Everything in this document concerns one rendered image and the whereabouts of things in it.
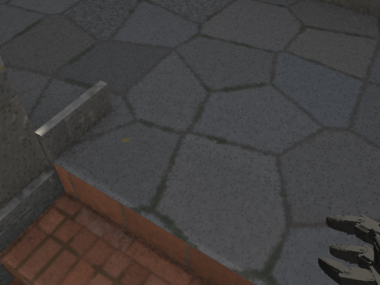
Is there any right robot hand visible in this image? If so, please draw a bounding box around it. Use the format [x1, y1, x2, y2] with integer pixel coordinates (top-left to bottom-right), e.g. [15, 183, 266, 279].
[318, 214, 380, 285]

